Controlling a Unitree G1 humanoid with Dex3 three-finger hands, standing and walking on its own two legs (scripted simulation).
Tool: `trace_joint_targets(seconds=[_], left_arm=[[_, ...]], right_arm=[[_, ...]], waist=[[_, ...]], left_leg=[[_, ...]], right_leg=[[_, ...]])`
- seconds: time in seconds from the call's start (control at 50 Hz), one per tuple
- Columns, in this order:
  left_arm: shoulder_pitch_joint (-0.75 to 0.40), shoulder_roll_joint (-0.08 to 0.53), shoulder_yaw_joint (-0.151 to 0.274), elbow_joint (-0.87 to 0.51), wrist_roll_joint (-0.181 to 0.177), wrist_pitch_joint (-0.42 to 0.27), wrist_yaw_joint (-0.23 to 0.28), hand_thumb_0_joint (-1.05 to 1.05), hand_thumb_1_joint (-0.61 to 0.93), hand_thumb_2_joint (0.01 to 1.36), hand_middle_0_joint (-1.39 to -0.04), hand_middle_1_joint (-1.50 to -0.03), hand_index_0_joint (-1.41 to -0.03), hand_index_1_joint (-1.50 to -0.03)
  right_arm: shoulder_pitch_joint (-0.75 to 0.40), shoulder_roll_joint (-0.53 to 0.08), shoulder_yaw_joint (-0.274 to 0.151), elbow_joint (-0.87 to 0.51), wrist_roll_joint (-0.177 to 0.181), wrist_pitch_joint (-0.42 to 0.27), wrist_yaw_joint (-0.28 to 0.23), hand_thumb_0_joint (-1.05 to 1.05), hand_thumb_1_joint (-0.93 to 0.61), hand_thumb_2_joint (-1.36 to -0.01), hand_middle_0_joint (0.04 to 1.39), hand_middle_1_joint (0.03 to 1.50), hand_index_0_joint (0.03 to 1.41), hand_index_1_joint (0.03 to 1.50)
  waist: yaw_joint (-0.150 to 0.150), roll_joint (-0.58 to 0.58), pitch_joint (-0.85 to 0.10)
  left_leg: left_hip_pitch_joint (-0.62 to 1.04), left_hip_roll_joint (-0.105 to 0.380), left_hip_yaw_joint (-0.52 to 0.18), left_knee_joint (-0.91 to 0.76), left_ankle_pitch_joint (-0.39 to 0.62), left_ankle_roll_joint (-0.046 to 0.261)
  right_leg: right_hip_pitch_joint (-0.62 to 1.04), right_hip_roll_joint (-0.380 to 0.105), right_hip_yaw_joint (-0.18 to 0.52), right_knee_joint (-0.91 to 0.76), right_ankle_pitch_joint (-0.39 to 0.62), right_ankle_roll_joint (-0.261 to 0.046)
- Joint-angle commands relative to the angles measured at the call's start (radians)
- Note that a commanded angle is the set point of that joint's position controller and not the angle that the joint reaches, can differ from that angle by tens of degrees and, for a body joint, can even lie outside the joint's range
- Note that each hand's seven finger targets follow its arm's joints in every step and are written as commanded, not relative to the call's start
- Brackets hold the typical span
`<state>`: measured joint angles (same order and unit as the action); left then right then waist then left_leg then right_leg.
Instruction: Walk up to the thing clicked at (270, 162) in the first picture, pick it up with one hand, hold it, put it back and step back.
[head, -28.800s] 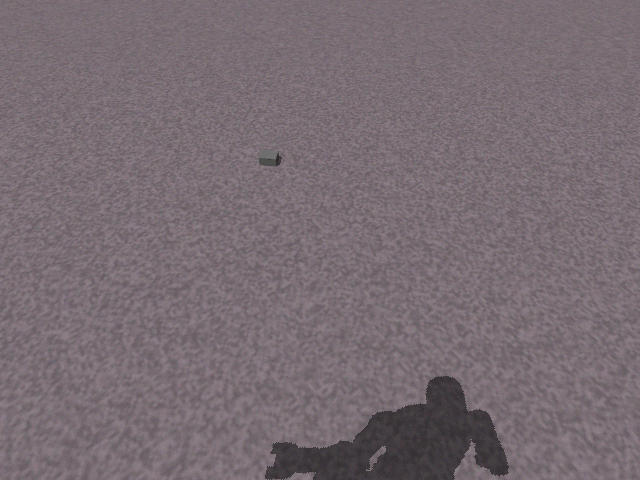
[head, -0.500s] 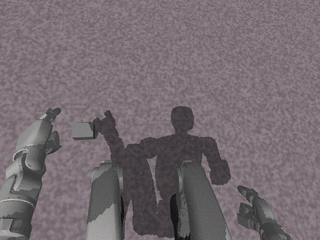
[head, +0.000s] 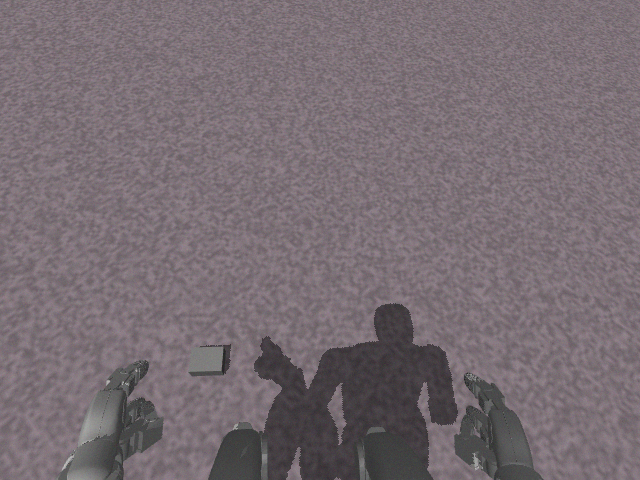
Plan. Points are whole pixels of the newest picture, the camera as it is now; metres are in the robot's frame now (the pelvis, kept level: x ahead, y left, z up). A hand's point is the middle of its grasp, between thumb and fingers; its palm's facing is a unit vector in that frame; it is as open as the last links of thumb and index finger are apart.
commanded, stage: home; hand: left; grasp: from above
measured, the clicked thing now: (207, 361) +0.46 +0.25 -0.64
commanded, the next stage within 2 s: none
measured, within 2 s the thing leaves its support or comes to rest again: neither
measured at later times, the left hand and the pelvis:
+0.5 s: hand (146, 453) +0.18 +0.18 +0.00, palm faces +0.08 -0.98 -0.20, open 7.4 cm; pelvis +0.02 -0.01 +0.05, yaw +2 degrees
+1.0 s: hand (152, 455) +0.18 +0.17 +0.00, palm faces +0.07 -0.98 -0.20, open 7.4 cm; pelvis +0.02 -0.01 +0.05, yaw +1 degrees
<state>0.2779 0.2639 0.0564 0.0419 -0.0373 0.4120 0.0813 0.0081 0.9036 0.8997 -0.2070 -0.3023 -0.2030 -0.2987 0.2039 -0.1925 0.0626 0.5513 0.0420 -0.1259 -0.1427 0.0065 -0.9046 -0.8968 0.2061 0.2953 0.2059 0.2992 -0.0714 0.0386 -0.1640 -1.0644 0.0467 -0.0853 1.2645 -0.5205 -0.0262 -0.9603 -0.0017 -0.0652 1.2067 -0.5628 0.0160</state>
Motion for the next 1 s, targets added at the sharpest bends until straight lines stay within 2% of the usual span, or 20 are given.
trace_joint_targets(seconds=[0.0, 0.04, 0.08, 0.12, 0.18, 0.2, 0.22, 0.28, 0.32, 0.36, 0.52, 0.56, 0.68, 0.72, 0.8, 0.9, 0.98], left_arm=[[0.074, 0.079, 0.065, -0.25, -0.028, -0.015, 0.002, 0.0, 0.9, 0.899, -0.199, -0.298, -0.199, -0.297], [0.116, 0.08, 0.07, -0.3, -0.033, -0.007, -0.001, 0.0, 0.9, 0.899, -0.199, -0.297, -0.199, -0.297], [0.162, 0.063, 0.052, -0.327, -0.031, 0.002, -0.007, 0.0, 0.9, 0.899, -0.199, -0.297, -0.199, -0.297], [0.206, 0.055, 0.048, -0.339, -0.026, 0.008, -0.013, 0.0, 0.9, 0.899, -0.199, -0.297, -0.199, -0.297], [0.224, 0.045, 0.033, -0.372, -0.022, 0.012, -0.027, 0.0, 0.9, 0.899, -0.199, -0.297, -0.199, -0.297], [0.234, 0.052, 0.044, -0.372, -0.023, 0.013, -0.03, 0.0, 0.9, 0.899, -0.199, -0.297, -0.199, -0.297], [0.245, 0.047, 0.033, -0.371, -0.019, 0.015, -0.034, 0.0, 0.9, 0.899, -0.199, -0.297, -0.199, -0.297], [0.231, 0.049, 0.034, -0.368, -0.017, 0.014, -0.045, 0.0, 0.9, 0.899, -0.199, -0.297, -0.199, -0.297], [0.21, 0.046, 0.032, -0.344, -0.012, 0.011, -0.051, 0.0, 0.9, 0.899, -0.199, -0.298, -0.199, -0.297], [0.197, 0.055, 0.042, -0.353, -0.009, 0.003, -0.055, 0.0, 0.9, 0.899, -0.199, -0.298, -0.199, -0.297], [0.18, 0.061, 0.034, -0.364, -0.007, -0.001, -0.058, 0.0, 0.899, 0.898, -0.199, -0.298, -0.199, -0.297], [0.191, 0.06, 0.036, -0.353, -0.006, -0.001, -0.054, 0.0, 0.899, 0.898, -0.199, -0.298, -0.199, -0.297], [0.192, 0.063, 0.043, -0.352, -0.008, -0.003, -0.053, 0.0, 0.899, 0.898, -0.199, -0.298, -0.199, -0.297], [0.189, 0.061, 0.037, -0.368, -0.01, -0.007, -0.054, 0.0, 0.9, 0.899, -0.199, -0.298, -0.199, -0.297], [0.191, 0.061, 0.036, -0.354, -0.011, -0.003, -0.053, 0.0, 0.9, 0.899, -0.199, -0.298, -0.199, -0.297], [0.203, 0.06, 0.036, -0.357, -0.009, -0.003, -0.054, 0.0, 0.893, 0.895, -0.198, -0.296, -0.198, -0.296], [0.198, 0.055, 0.035, -0.349, -0.01, -0.002, -0.056, 0.0, 0.898, 0.898, -0.199, -0.297, -0.199, -0.297]], right_arm=[[0.025, -0.127, -0.058, -0.146, -0.009, -0.074, -0.042, 0.0, -0.9, -0.9, 0.2, 0.3, 0.2, 0.3], [0.032, -0.125, -0.06, -0.163, -0.011, -0.084, -0.05, 0.0, -0.899, -0.9, 0.2, 0.3, 0.2, 0.3], [0.036, -0.121, -0.059, -0.17, -0.014, -0.094, -0.055, 0.0, -0.9, -0.9, 0.2, 0.3, 0.2, 0.3], [0.034, -0.122, -0.062, -0.18, -0.018, -0.103, -0.058, 0.0, -0.899, -0.9, 0.2, 0.3, 0.2, 0.3], [0.037, -0.127, -0.07, -0.184, -0.025, -0.116, -0.058, 0.0, -0.9, -0.9, 0.2, 0.3, 0.2, 0.3], [0.035, -0.131, -0.072, -0.188, -0.025, -0.12, -0.058, 0.0, -0.899, -0.9, 0.2, 0.3, 0.2, 0.3], [0.034, -0.131, -0.075, -0.189, -0.026, -0.124, -0.059, 0.0, -0.9, -0.9, 0.2, 0.3, 0.2, 0.3], [0.032, -0.142, -0.079, -0.187, -0.03, -0.135, -0.058, 0.0, -0.9, -0.9, 0.2, 0.3, 0.2, 0.3], [0.027, -0.145, -0.078, -0.182, -0.032, -0.144, -0.057, 0.0, -0.9, -0.9, 0.2, 0.3, 0.2, 0.3], [0.022, -0.146, -0.081, -0.182, -0.035, -0.15, -0.054, 0.0, -0.9, -0.9, 0.2, 0.3, 0.2, 0.3], [0.007, -0.15, -0.078, -0.175, -0.039, -0.168, -0.052, 0.0, -0.9, -0.9, 0.2, 0.3, 0.2, 0.3], [0.002, -0.148, -0.074, -0.171, -0.038, -0.17, -0.053, 0.0, -0.9, -0.9, 0.2, 0.3, 0.2, 0.3], [-0.003, -0.146, -0.074, -0.173, -0.038, -0.172, -0.056, 0.0, -0.9, -0.9, 0.2, 0.3, 0.2, 0.3], [0.003, -0.145, -0.075, -0.167, -0.039, -0.175, -0.056, 0.0, -0.9, -0.9, 0.2, 0.3, 0.2, 0.3], [-0.005, -0.144, -0.073, -0.168, -0.037, -0.175, -0.059, 0.0, -0.9, -0.9, 0.2, 0.3, 0.2, 0.3], [0.01, -0.145, -0.079, -0.161, -0.037, -0.179, -0.06, 0.0, -0.9, -0.9, 0.2, 0.3, 0.2, 0.3], [0.006, -0.146, -0.08, -0.157, -0.038, -0.183, -0.06, 0.0, -0.9, -0.9, 0.2, 0.3, 0.2, 0.3]], waist=[[0.0, 0.053, -0.232], [0.012, 0.06, -0.217], [0.017, 0.044, -0.195], [0.024, 0.028, -0.148], [0.014, 0.028, -0.117], [0.022, 0.013, -0.104], [0.02, 0.0, -0.101], [0.015, -0.004, -0.071], [0.016, -0.028, -0.049], [0.021, 0.011, -0.056], [0.022, 0.022, -0.063], [0.031, 0.004, -0.06], [0.03, -0.013, -0.056], [0.03, 0.001, -0.086], [0.031, -0.02, -0.056], [0.033, 0.0, -0.08], [0.031, 0.007, -0.065]], left_leg=[[0.382, -0.031, 0.033, -0.276, 0.273, 0.033], [0.419, -0.033, 0.038, -0.307, 0.311, 0.032], [0.439, -0.035, 0.04, -0.331, 0.334, 0.033], [0.449, -0.036, 0.039, -0.358, 0.325, 0.034], [0.474, -0.035, 0.042, -0.389, 0.311, 0.034], [0.476, -0.037, 0.046, -0.394, 0.303, 0.037], [0.484, -0.039, 0.049, -0.393, 0.317, 0.037], [0.49, -0.04, 0.055, -0.396, 0.316, 0.038], [0.487, -0.04, 0.054, -0.407, 0.276, 0.04], [0.491, -0.042, 0.053, -0.416, 0.253, 0.036], [0.501, -0.047, 0.057, -0.414, 0.228, 0.036], [0.495, -0.047, 0.058, -0.415, 0.227, 0.037], [0.482, -0.049, 0.067, -0.405, 0.21, 0.041], [0.493, -0.047, 0.059, -0.407, 0.22, 0.039], [0.475, -0.048, 0.068, -0.406, 0.19, 0.041], [0.49, -0.045, 0.064, -0.405, 0.234, 0.038], [0.489, -0.04, 0.054, -0.42, 0.212, 0.035]], right_leg=[[0.242, 0.031, 0.009, -0.287, 0.307, -0.021], [0.29, 0.031, 0.005, -0.32, 0.342, -0.019], [0.312, 0.032, 0.0, -0.344, 0.362, -0.019], [0.326, 0.034, -0.008, -0.368, 0.349, -0.018], [0.336, 0.036, -0.015, -0.396, 0.33, -0.017], [0.342, 0.035, -0.017, -0.406, 0.322, -0.015], [0.345, 0.034, -0.015, -0.409, 0.337, -0.012], [0.34, 0.032, -0.017, -0.418, 0.337, -0.007], [0.337, 0.029, -0.017, -0.424, 0.3, -0.006], [0.335, 0.028, -0.016, -0.421, 0.276, -0.01], [0.333, 0.023, -0.007, -0.432, 0.259, -0.006], [0.343, 0.022, -0.008, -0.435, 0.257, -0.005], [0.339, 0.019, 0.002, -0.447, 0.246, -0.002], [0.349, 0.021, -0.002, -0.436, 0.255, -0.004], [0.338, 0.018, 0.005, -0.453, 0.226, -0.001], [0.348, 0.021, 0.0, -0.431, 0.267, -0.005], [0.337, 0.027, -0.007, -0.425, 0.236, -0.009]])
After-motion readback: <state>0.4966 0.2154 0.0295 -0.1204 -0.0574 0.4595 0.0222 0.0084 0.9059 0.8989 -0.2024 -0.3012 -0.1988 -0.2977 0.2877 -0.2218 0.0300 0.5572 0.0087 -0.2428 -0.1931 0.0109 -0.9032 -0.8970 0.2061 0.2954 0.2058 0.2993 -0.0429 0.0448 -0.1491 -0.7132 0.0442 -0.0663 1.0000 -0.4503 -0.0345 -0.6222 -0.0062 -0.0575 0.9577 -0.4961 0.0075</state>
